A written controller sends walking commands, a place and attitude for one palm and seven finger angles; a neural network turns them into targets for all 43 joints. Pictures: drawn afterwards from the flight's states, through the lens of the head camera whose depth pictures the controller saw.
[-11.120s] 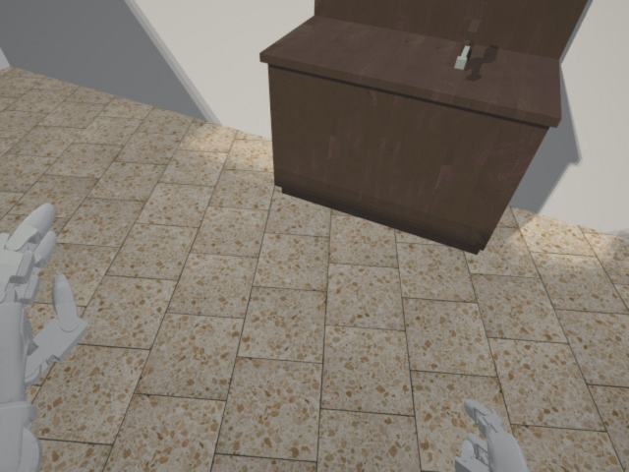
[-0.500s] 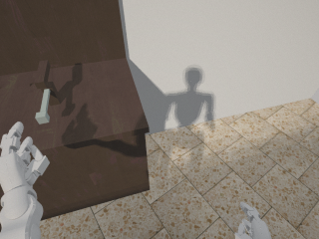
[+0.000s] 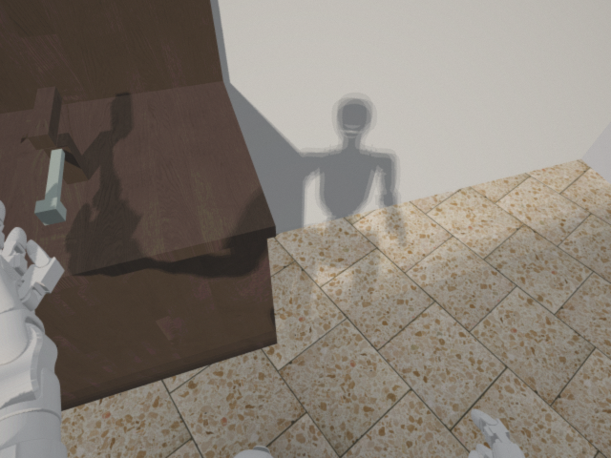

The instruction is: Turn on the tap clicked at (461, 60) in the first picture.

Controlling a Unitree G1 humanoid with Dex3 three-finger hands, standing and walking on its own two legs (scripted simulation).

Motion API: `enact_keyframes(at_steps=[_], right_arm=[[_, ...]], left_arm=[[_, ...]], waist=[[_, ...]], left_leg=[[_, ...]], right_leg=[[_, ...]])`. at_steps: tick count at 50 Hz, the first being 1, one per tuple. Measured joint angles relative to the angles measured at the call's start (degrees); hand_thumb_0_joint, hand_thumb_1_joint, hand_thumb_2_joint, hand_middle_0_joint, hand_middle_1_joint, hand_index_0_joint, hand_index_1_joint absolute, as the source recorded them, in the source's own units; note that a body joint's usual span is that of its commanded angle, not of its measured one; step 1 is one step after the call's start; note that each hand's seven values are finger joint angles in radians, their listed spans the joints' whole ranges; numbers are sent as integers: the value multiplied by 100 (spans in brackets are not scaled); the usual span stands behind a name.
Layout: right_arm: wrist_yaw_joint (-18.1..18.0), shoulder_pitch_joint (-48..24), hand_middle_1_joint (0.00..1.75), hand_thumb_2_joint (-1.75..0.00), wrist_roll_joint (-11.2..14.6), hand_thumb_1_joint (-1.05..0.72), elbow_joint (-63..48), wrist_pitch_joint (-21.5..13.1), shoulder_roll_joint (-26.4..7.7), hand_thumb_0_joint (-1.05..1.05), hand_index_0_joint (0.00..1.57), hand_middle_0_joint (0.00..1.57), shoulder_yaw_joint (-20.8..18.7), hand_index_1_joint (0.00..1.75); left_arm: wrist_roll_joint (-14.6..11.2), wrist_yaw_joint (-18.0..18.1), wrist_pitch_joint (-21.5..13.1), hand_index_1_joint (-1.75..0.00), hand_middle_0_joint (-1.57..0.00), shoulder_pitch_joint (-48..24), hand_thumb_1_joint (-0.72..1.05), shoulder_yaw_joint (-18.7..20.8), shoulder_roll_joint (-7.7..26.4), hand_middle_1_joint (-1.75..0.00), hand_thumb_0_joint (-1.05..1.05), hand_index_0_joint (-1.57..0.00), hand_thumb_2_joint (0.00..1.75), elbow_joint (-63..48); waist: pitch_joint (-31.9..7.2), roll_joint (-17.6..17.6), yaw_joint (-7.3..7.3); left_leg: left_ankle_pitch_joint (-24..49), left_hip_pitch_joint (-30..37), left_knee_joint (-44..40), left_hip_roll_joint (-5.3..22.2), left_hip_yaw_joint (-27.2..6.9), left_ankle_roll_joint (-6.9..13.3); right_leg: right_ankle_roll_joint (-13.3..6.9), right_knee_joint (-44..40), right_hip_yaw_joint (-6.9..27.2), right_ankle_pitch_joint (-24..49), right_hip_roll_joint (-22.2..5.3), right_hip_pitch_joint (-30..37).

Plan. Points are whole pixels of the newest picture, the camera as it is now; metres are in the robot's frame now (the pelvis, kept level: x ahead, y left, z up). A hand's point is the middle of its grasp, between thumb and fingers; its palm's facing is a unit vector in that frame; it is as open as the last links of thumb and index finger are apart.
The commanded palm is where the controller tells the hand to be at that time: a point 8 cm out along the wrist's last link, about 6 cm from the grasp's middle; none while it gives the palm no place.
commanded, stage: reach beside the lever's end, fingers flat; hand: left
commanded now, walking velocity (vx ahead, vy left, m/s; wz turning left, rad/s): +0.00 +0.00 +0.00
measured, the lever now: (51, 211) +0.42 +0.41 +0.05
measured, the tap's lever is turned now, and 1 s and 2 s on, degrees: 0 0 11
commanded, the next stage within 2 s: push the lever round in 0.98 s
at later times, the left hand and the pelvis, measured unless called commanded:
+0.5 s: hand (47, 243) +0.36 +0.39 +0.05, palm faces +0.64 -0.77 -0.07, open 7.8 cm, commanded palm +0.32 +0.42 +0.05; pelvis -0.01 +0.00 -0.03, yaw -1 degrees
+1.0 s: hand (41, 241) +0.37 +0.41 +0.04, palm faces +0.61 -0.79 -0.06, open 7.8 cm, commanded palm +0.33 +0.43 +0.04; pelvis +0.00 +0.02 -0.03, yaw -2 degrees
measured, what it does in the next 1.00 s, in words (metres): stands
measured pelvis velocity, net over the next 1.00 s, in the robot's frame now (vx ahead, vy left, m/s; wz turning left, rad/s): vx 0.00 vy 0.02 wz -0.04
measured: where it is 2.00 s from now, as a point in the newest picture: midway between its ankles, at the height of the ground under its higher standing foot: outside the picture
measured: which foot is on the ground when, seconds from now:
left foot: down 0.00-1.00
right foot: down 0.00-1.00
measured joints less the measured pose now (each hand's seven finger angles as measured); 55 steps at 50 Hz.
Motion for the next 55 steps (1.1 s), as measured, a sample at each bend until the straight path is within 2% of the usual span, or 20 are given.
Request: enact_keyframes(at_steps=[7, 17, 27, 31, 34, 42, 49, 55], right_arm=[[35, 136, 30, -90, 14, -90, -24, 148, -54, 1, 21, 20, -31, 30], [142, 312, 30, -90, -15, -90, -23, 343, -118, 1, 21, 20, -57, 30], [198, 424, 30, -90, -74, -90, -46, 520, -170, 1, 21, 20, -8, 30], [218, 462, 30, -90, -72, -90, -64, 608, -205, 1, 21, 20, 29, 30], [238, 509, 30, -90, -70, -90, -88, 676, -229, 1, 21, 20, 27, 30], [293, 662, 30, -90, -43, -91, -97, 838, -228, 1, 21, 20, -7, 30], [303, 629, 30, -90, -32, -90, -177, 860, -157, 1, 21, 20, 2, 30], [288, 509, 30, -90, -32, -90, -206, 798, -95, 1, 21, 20, 31, 30]], left_arm=[[7, -267, -177, -20, -17, -469, 90, 319, 371, -20, 1, -17, 90, 842], [119, -537, -600, -18, -16, -1067, 90, 698, 770, -17, 1, -17, 90, 1816], [412, -799, -937, -16, -15, -1903, 90, 1180, 1536, -15, 1, -16, 90, 3016], [448, -983, -977, -15, -15, -2219, 90, 1352, 1930, -15, 1, -16, 90, 3494], [448, -1105, -963, -15, -15, -2316, 90, 1418, 2095, -15, 1, -16, 90, 3608], [316, -1206, -996, -15, -15, -2061, 90, 1439, 1917, -15, 1, -16, 90, 3371], [347, -1012, -926, -15, -15, -1734, 90, 1314, 1632, -15, 1, -16, 90, 2941], [313, -890, -942, -15, -15, -1740, 90, 1114, 1480, -15, 1, -16, 90, 2764]], waist=[[-73, 13, -79], [-162, -6, -180], [-174, -59, -341], [-188, -73, -423], [-168, -68, -453], [-239, -42, -437], [-247, -22, -423], [-244, -35, -377]], left_leg=[[-106, -326, 244, 32, -2, -5], [-246, -856, 638, 68, 2, -10], [-363, -1517, 1105, 121, -56, -26], [-409, -1803, 1290, 147, -73, -20], [-433, -1944, 1380, 168, -78, -11], [-475, -1907, 1375, 193, -22, 49], [-462, -1684, 1257, 167, 1, 91], [-426, -1574, 1173, 123, -15, 104]], right_leg=[[-5, 210, -8, -82, 35, -316], [-10, 584, -16, -203, 75, -845], [-22, 975, -87, -286, 135, -1467], [-16, 1118, -109, -310, 164, -1736], [-4, 1164, -114, -308, 186, -1861], [57, 1079, -51, -288, 208, -1805], [100, 924, -23, -258, 182, -1563], [112, 847, -39, -242, 141, -1440]])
